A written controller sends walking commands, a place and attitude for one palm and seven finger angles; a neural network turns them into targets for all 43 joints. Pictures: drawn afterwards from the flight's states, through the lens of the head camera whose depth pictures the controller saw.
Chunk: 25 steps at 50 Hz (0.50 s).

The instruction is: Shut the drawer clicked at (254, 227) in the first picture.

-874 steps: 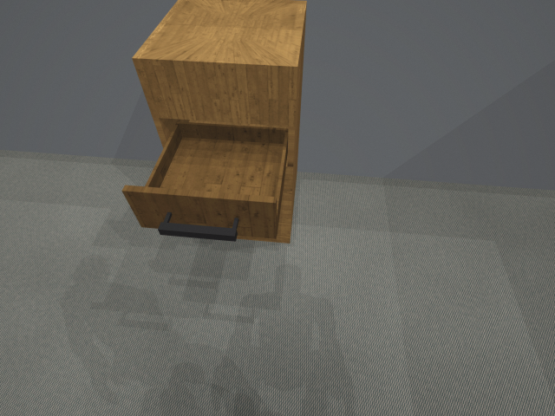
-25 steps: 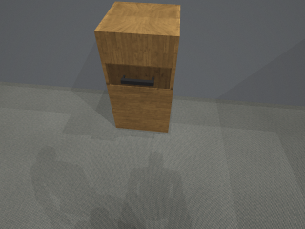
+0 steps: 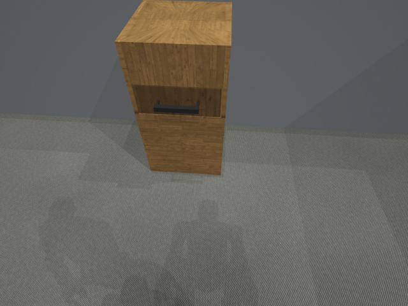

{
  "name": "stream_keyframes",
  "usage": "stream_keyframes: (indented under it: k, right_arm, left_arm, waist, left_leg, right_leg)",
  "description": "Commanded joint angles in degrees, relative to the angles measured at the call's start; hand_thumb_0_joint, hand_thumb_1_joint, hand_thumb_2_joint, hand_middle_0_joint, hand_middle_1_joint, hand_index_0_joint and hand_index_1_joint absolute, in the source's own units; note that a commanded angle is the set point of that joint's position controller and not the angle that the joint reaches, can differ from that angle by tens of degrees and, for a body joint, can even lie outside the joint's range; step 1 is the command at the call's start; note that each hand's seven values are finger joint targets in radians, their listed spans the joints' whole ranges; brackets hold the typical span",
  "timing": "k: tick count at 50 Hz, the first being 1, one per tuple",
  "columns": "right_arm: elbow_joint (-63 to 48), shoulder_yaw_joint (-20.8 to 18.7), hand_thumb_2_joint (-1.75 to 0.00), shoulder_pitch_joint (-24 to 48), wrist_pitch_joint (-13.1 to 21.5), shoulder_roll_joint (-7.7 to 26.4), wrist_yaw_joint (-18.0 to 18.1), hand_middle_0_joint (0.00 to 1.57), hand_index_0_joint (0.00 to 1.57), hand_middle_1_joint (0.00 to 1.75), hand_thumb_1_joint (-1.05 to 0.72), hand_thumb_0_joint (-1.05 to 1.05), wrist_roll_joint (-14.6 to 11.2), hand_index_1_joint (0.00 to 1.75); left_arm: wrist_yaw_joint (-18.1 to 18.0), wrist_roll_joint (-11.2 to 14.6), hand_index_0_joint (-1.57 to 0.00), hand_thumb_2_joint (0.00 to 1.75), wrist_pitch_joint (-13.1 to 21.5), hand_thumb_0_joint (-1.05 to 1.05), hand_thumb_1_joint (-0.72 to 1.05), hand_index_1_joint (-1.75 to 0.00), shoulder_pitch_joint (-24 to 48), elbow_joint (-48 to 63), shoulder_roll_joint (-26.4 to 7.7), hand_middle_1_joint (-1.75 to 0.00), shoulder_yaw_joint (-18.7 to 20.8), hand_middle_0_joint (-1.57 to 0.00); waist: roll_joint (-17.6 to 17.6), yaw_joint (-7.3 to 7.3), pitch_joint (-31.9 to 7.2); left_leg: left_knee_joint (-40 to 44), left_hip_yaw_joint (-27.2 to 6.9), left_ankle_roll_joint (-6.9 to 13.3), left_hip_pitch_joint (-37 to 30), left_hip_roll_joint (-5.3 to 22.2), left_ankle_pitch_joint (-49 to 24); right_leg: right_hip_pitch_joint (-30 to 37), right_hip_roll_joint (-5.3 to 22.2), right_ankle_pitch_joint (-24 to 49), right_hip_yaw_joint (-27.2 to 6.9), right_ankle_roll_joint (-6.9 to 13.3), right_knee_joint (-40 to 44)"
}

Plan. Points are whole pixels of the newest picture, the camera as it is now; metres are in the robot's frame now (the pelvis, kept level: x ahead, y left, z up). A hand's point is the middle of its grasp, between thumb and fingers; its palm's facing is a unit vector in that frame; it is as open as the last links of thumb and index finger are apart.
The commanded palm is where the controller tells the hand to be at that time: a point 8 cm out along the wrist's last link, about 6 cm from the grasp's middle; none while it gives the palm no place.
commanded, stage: look to check the result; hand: left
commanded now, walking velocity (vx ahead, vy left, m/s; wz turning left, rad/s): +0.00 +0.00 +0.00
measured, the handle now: (177, 106) +0.93 +0.17 -0.22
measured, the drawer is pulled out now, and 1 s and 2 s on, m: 0.00 0.00 0.00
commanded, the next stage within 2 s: stand and wait in 0.44 s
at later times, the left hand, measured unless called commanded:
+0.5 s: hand out of the picture -0.01 +0.14 -0.17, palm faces +0.05 -0.98 -0.18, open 7.4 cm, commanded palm none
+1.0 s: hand out of the picture +0.00 +0.13 -0.17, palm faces +0.05 -0.98 -0.18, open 7.4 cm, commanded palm none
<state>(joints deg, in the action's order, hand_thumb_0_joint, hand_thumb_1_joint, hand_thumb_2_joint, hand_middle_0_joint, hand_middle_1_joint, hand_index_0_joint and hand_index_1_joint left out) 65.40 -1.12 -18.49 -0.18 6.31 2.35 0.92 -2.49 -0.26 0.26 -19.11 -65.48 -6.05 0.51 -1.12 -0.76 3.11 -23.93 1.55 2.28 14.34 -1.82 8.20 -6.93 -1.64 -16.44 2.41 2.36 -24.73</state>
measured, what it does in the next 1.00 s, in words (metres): stands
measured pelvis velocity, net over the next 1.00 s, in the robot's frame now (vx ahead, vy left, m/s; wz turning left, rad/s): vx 0.03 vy -0.02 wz -0.01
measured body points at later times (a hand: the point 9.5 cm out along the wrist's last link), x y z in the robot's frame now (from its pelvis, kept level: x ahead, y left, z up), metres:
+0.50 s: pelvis +0.02 -0.01 +0.00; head +0.04 -0.02 +0.45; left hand -0.01 +0.19 -0.16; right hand +0.00 -0.22 -0.17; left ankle +0.05 +0.09 -0.74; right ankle -0.03 -0.09 -0.74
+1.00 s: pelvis +0.03 -0.02 +0.00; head +0.05 -0.04 +0.45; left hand +0.00 +0.18 -0.16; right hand +0.00 -0.23 -0.17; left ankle +0.05 +0.09 -0.74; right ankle -0.03 -0.09 -0.74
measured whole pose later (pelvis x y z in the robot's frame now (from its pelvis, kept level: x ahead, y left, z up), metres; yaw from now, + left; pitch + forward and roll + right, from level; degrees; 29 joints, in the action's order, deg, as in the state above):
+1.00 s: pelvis +0.03 -0.02 +0.00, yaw -1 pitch -1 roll +1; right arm 66.0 -0.7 -17.0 0.2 6.4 2.9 0.7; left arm -3.0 -0.1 0.8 -19.0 -65.1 -5.3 0.4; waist -0.8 -0.4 3.2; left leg -24.3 1.5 0.2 11.8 -0.2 11.1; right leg -3.3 -3.4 -17.7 2.0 4.1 -22.3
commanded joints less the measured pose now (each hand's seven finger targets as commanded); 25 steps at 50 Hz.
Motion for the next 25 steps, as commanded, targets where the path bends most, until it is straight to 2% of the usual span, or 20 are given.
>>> stream_keyframes:
  k: [1, 3, 6, 10, 17, 25]
  right_arm:
    - [-0.64, -0.36, -0.9, -4.7, 0.37, 4.4, 0.16, 0.2, 0.2, 0.3, -0.9, 0.0, -0.12, 0.3]
    - [-0.5, -0.31, -0.9, -4.7, 0.4, 4.14, 0.22, 0.2, 0.2, 0.3, -0.9, 0.0, -0.05, 0.3]
    - [-0.59, -0.31, -0.9, -4.55, 0.58, 4.4, 0.31, 0.2, 0.2, 0.3, -0.9, 0.0, -0.16, 0.3]
    - [-0.35, -0.23, -0.9, -4.2, 0.67, 4.23, 0.42, 0.2, 0.2, 0.3, -0.9, 0.0, -0.14, 0.3]
    - [-0.18, -0.17, -0.9, -3.88, 0.75, 3.98, 0.45, 0.2, 0.2, 0.3, -0.9, 0.0, -0.16, 0.3]
    - [0.1, -0.03, -0.9, -3.83, 0.82, 4.16, 0.53, 0.2, 0.2, 0.3, -0.9, 0.0, -0.16, 0.3]
  left_arm:
    - [-0.23, -0.11, -0.2, 0.9, 0.66, 0.0, 0.9, -0.3, -5.08, 0.41, -4.98, -0.3, 0.54, -0.2]
    - [-0.21, -0.04, -0.2, 0.9, 0.68, 0.0, 0.9, -0.3, -4.99, 0.24, -4.75, -0.3, 0.52, -0.2]
    - [-0.29, -0.12, -0.2, 0.9, 0.8, 0.0, 0.9, -0.3, -5.33, 0.24, -4.66, -0.3, 0.56, -0.2]
    - [-0.3, -0.09, -0.2, 0.9, 0.8, 0.0, 0.9, -0.3, -5.03, -0.07, -4.21, -0.3, 0.47, -0.2]
    - [-0.46, -0.09, -0.2, 0.9, 1.0, 0.0, 0.9, -0.3, -5.3, 0.08, -4.18, -0.3, 0.53, -0.2]
    - [-0.59, 0.03, -0.2, 0.9, 1.1, 0.0, 0.9, -0.3, -5.09, 0.49, -4.7, -0.3, 0.69, -0.2]
  waist:
    - [1.27, 0.12, 3.27]
    - [0.21, -0.13, 2.74]
    - [0.68, 0.07, 1.74]
    - [0.42, -0.03, 2.87]
    - [1.85, 0.17, 2.33]
    - [1.01, 0.21, 1.58]
  left_leg:
    - [3.72, -7.14, 0.69, -3.37, 6.44, 0.06]
    - [3.91, -7.17, 0.67, -3.95, 6.46, 0.31]
    - [3.29, -7.02, 0.75, -4.3, 6.65, -1.9]
    - [3.56, -6.8, 0.65, -4.43, 6.73, -2.1]
    - [2.32, -6.06, 0.62, -4.98, 6.68, -5.38]
    - [1.79, -5.53, 0.43, -5.33, 6.67, -6.93]
  right_leg:
    - [-7.18, 6.28, 0.87, -6.07, 1.54, 7.24]
    - [-7.18, 6.3, 0.8, -6.23, 1.6, 7.2]
    - [-5.99, 6.22, 2.91, -6.28, 1.47, 6.99]
    - [-6.43, 6.17, 3.14, -6.19, 1.34, 7.07]
    - [-5.17, 6.6, 6.87, -6.16, 1.19, 7.21]
    - [-3.4, 6.75, 10.25, -6.53, 1.0, 7.2]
